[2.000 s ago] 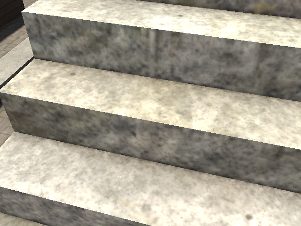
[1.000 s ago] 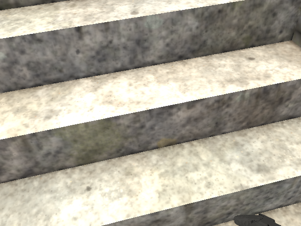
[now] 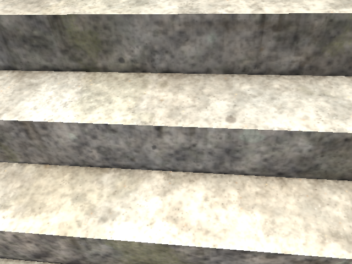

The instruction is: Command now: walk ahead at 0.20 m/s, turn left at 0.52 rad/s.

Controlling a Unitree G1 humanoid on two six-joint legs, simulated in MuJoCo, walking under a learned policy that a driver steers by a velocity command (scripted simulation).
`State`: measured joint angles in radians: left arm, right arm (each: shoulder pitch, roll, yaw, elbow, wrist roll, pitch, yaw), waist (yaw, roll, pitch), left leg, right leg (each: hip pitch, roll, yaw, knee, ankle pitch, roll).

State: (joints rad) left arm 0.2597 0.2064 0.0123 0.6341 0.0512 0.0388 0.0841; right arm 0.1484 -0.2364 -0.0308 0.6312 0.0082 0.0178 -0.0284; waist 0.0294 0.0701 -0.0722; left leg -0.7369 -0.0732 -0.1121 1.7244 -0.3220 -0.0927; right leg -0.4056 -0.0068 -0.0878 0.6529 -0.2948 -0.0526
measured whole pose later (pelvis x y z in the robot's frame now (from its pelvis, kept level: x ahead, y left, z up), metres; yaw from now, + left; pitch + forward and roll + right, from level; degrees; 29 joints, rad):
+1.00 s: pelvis +0.35 +0.22 +0.23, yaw -3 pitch +4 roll -3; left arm -0.02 0.03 -0.14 0.74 -0.04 -0.01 -0.04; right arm 0.48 -0.08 0.08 1.08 -0.04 -0.05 -0.04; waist -0.07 -0.02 -0.12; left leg -0.09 0.07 0.35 0.30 -0.29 0.05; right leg -1.45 -0.01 -0.11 2.04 0.00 -0.11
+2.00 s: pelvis +0.81 +0.15 +0.61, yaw -25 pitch +4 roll -1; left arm 0.01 0.05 -0.11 0.71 -0.02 -0.07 -0.02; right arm 0.53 -0.04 0.05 1.10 -0.05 -0.06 0.01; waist -0.07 -0.05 -0.11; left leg -0.20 0.01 0.11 0.49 -0.37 0.04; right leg -1.40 -0.02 0.11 2.12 -0.02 -0.10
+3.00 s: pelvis +1.25 -0.01 +1.01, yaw -5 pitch +4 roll -3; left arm -0.06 0.06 -0.12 0.60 0.02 -0.14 -0.04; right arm 0.52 -0.09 0.05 1.11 -0.05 0.00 0.05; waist 0.01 -0.01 -0.13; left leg -0.29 -0.09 -0.08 0.59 -0.37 0.11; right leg -1.38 -0.04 0.03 2.22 0.06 -0.13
